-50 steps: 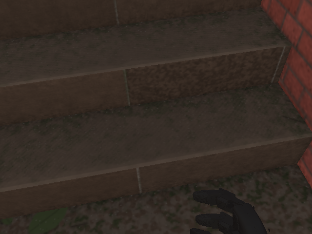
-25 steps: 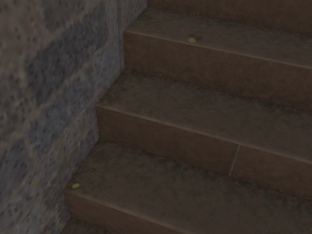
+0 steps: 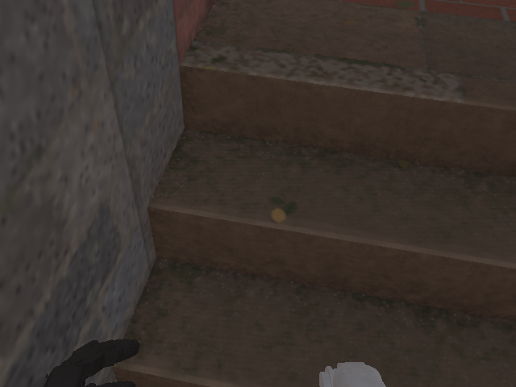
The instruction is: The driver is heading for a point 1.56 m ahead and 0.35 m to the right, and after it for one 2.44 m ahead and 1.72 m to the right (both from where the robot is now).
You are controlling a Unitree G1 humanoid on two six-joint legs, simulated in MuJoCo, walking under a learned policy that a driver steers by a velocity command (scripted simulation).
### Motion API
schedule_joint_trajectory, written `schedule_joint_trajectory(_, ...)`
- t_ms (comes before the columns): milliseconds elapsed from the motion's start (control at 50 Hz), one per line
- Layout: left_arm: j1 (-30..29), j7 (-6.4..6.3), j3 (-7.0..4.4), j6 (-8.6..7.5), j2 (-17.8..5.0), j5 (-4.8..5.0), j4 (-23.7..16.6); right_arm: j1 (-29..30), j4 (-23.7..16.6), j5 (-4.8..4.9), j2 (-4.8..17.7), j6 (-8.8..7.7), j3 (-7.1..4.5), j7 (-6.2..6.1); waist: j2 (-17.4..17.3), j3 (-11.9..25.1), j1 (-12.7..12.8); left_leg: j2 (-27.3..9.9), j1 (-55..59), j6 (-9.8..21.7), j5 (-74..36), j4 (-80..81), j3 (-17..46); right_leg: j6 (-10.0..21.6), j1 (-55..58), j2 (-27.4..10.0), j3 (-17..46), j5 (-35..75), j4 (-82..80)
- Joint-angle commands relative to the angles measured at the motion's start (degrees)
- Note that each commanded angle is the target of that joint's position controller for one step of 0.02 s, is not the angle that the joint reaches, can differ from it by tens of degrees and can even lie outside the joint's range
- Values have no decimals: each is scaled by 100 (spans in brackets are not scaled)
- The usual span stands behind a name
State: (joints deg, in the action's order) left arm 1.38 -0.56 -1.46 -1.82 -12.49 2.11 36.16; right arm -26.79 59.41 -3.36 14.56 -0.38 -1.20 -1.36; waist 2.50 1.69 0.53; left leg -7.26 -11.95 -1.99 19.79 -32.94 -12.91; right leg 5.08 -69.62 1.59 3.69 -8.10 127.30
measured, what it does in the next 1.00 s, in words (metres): climbs: right foot 0.17 m higher, then left foot 0.20 m higher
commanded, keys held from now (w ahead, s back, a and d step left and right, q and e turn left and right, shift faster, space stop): e+shift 0.38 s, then shift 0.10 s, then q+shift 0.48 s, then shift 0.04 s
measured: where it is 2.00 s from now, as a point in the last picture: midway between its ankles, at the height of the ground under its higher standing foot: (275, 345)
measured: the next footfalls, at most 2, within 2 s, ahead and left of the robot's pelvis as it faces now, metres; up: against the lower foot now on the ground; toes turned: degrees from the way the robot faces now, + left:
right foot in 0.16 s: +0.26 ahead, -0.09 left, +0.17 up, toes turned -5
left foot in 0.86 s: +0.33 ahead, +0.16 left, +0.37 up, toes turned -15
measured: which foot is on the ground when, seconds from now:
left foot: down 0.00-0.16, up 0.18-0.84, down 0.86-0.90, up 0.92-0.98, down 1.00-1.00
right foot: up 0.00-0.14, down 0.16-0.98, up 1.00-1.00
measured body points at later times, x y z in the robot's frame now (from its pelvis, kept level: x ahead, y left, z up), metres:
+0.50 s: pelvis +0.19 -0.03 +0.17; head +0.20 -0.11 +0.62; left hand +0.34 +0.21 +0.09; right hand +0.37 -0.29 +0.10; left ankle +0.29 +0.12 -0.18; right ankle +0.22 -0.09 -0.56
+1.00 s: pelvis +0.34 -0.02 +0.20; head +0.36 -0.01 +0.65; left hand +0.51 +0.22 +0.09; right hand +0.46 -0.29 +0.10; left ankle +0.29 +0.15 -0.53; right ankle +0.23 -0.09 -0.51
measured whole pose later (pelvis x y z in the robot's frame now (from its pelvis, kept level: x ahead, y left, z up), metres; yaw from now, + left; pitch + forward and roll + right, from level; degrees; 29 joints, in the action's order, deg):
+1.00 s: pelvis +0.34 -0.02 +0.20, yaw -7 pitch +3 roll +0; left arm 10.6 -3.6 -2.4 1.4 -13.4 -0.9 37.9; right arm -10.3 39.7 0.1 13.8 -1.9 -3.1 -0.9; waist 1.4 0.1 0.8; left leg -4.0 -13.9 -1.4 1.1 -34.1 1.4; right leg 3.5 -14.6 3.1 -0.5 -13.8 42.2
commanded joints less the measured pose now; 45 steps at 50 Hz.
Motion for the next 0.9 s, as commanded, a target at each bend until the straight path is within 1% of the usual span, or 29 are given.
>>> schedule_joint_trajectory(20, 242, -83, 378, 293, 668, -72, -658, 1504, -797, -19, -90, 80, 224, -144, -1043, -808, 912, -640, -1386, 213, -2785, 1637, -596, -257, -155, -306, -383, 104, -1264)
schedule_joint_trajectory(40, -48, -19, 427, 288, 581, -106, -852, 1768, -998, 14, 605, 141, 43, -278, -1228, -658, 1064, -359, -2189, 296, -2493, 2162, -1051, -315, 1401, -518, -846, 346, -3086)
schedule_joint_trajectory(60, -244, 26, 397, 332, 459, -111, -817, 1453, -1092, 79, 991, 118, -49, -337, -1048, -192, 880, -438, -2414, 571, -2683, 2449, -878, -265, 2936, -262, -1231, 522, -3882)
schedule_joint_trajectory(80, -214, 48, 227, 347, 186, -53, -731, 1047, -1044, 214, 1474, 40, -151, -400, -1057, 352, 794, -623, -1735, 811, -5384, 2207, -721, -81, 3956, 155, -1711, -237, -4049)
schedule_joint_trajectory(100, 403, 4, 32, 381, -128, -183, -625, 1030, -1114, 201, 2027, 32, -280, -375, -1355, 940, 1108, -893, -605, 926, -8665, 1516, -713, 22, 4293, 320, -1818, -1134, -3880)
schedule_joint_trajectory(120, 1230, -53, -125, 419, -472, -310, -522, 1396, -1306, 374, 2382, 22, -442, -350, -1699, 1418, 1435, -1065, 294, 953, -10367, 675, -524, 149, 4632, 400, -1589, -1534, -4467)
schedule_joint_trajectory(140, 1808, -154, -291, 454, -828, -479, -390, 1886, -1577, 541, 2256, -1, -486, -221, -1468, 1676, 1470, -1303, 699, 972, -10719, -382, -273, 385, 4883, 460, -1235, -1591, -5382)
schedule_joint_trajectory(160, 2067, -209, -493, 519, -1165, -472, -294, 2085, -1717, 599, 1816, -95, -407, -162, -1174, 1464, 1485, -1197, 311, 857, -9091, -1779, 68, 718, 5254, 506, -457, -1542, -7252)
schedule_joint_trajectory(180, 1632, -129, -601, 549, -1668, -360, -235, 1668, -1929, 275, 700, -304, -160, -149, 742, 673, 648, 147, -1903, 403, -636, -4169, 822, 1322, 5889, -1, 2337, 665, -8911)
schedule_joint_trajectory(200, 1001, -151, -522, 504, -1874, -732, -669, 1358, -2193, 169, 610, -447, -172, 110, 1597, 1680, 230, 1343, -3419, 125, 107, -7963, 2333, 2047, 6183, -1158, 6325, -1027, -10878)
schedule_joint_trajectory(220, 1127, -183, -340, 370, -1488, -700, -690, 1948, -2535, 189, 389, -543, -186, 267, 977, 1493, 332, 1286, -4294, 322, -228, -9559, 2740, 1599, 5896, -1414, 6799, -2617, -11430)
schedule_joint_trajectory(240, 1301, -180, -252, 227, -1101, -408, -462, 2465, -2933, 82, 21, -499, -45, 227, 491, 501, 265, 1211, -5007, 392, -400, -9877, 2448, 1170, 5186, -1110, 5876, -3332, -11136)
schedule_joint_trajectory(260, 1192, -153, -223, 123, -848, -118, -268, 2397, -2915, -51, -192, -399, 94, 132, -154, -276, 74, 1020, -5321, 329, -577, -9517, 2341, 759, 4827, -776, 4696, -2740, -10638)
schedule_joint_trajectory(280, 1029, -119, -178, 88, -656, -48, -140, 2065, -2882, -21, -229, -306, 126, 72, -289, -434, -181, 962, -5205, 274, -684, -9431, 2233, 626, 4437, -465, 3946, -2310, -10341)
schedule_joint_trajectory(300, 905, -46, -152, 53, -460, -37, -222, 1957, -2974, 141, -141, -313, 83, 3, -245, -441, -331, 849, -4976, 310, -730, -9352, 2185, 527, 4198, -241, 3369, -2029, -10350)
schedule_joint_trajectory(320, 974, 45, -174, 39, -389, -29, -150, 1780, -2890, 128, -165, -331, 94, -44, -240, -273, -383, 710, -4766, 373, -593, -9240, 2047, 269, 4232, 52, 2523, -752, -10059)
schedule_joint_trajectory(360, 737, 82, -272, 10, -786, -134, -263, 1852, -2944, 121, -15, -284, -3, -216, -204, -147, -463, 677, -4560, 343, -883, -8510, 1804, 35, 3952, 152, 2294, 238, -9985)
schedule_joint_trajectory(380, 976, 48, -283, 26, -817, -150, -142, 2099, -3073, 170, -97, -240, -59, -323, 23, -102, -364, 798, -4596, 330, -816, -8538, 1582, 17, 4038, 181, 2215, 898, -9942)
schedule_joint_trajectory(420, 1456, -76, -247, 164, -748, -183, -68, 2315, -3209, 170, -644, -198, 70, -368, 193, 65, -147, 993, -5174, 195, -997, -9350, 1407, 89, 4682, -58, 2296, 1435, -9723)
schedule_joint_trajectory(480, 1693, -265, -213, 401, -927, -237, -160, 2386, -3354, 287, -718, -84, 93, -467, 597, 447, 47, 1014, -6016, -78, -449, -10449, 1492, 57, 5936, -384, 2499, 1864, -9705)
schedule_joint_trajectory(560, 1587, -397, -33, 492, -576, -301, -210, 2776, -3286, 377, -666, -57, 111, -566, 550, 445, 339, 765, -5691, -243, -889, -9569, 1353, -27, 6030, -670, 2004, 1653, -9705)
schedule_joint_trajectory(620, 1991, -442, 152, 369, -12, -382, 212, 2332, -2856, 518, -767, -7, 123, -492, 590, 393, 464, 1049, -5075, -272, -893, -8786, 1902, 278, 6008, -807, 1834, 1828, -9792)
schedule_joint_trajectory(660, 2009, -381, 149, 209, 85, -424, 385, 1981, -2552, 521, -721, -21, 55, -379, 796, 379, 431, 1174, -4954, -201, -823, -8310, 2169, 544, 6466, -968, 1756, 2792, -9747)
schedule_joint_trajectory(700, 1820, -411, 74, 163, -90, -467, 299, 1916, -2403, 478, -476, -10, -43, -277, 820, 372, 421, 1185, -4891, -250, -545, -7970, 2466, 720, 7126, -1205, 1760, 3912, -9753)
schedule_joint_trajectory(740, 1427, -444, -31, 149, -301, -479, 21, 2063, -2421, 544, -184, -42, -148, -189, 628, 390, 416, 1108, -4762, -359, 27, -7506, 2625, 905, 7581, -1471, 1832, 4856, -9691)
schedule_joint_trajectory(780, 1527, -581, -111, 218, -407, -411, -17, 2362, -2437, 597, -342, -22, -93, -146, 367, 89, 526, 899, -5097, -382, 558, -7013, 2570, 767, 8028, -1711, 2080, 4990, -9908)
schedule_joint_trajectory(840, 1475, -598, -229, 253, -657, -271, 35, 2300, -2439, 675, -282, -10, -152, -71, 129, -125, 398, 599, -4929, -487, 1112, -6566, 2223, 971, 7895, -1829, 1767, 5563, -10043)
schedule_joint_trajectory(880, 940, -585, -282, 335, -726, -298, -170, 1995, -2376, 499, -161, -63, -137, -71, -65, 91, 194, 304, -3950, -398, 746, -5155, 1746, 959, 7553, -1531, 1008, 6409, -10123)
schedule_joint_trajectory(900, 445, -564, -282, 379, -772, -372, -380, 1860, -2372, 397, -68, -89, -149, -33, -134, 265, 16, 453, -2732, -246, 567, -3850, 1292, 685, 7075, -1100, 356, 7467, -9975)
Velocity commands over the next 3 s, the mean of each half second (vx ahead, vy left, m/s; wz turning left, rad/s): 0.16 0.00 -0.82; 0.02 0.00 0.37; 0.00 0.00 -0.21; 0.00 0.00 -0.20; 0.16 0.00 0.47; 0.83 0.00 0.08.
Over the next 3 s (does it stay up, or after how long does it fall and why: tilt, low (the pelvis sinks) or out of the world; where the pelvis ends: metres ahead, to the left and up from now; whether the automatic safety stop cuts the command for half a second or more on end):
stays up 0.78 -0.13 0.50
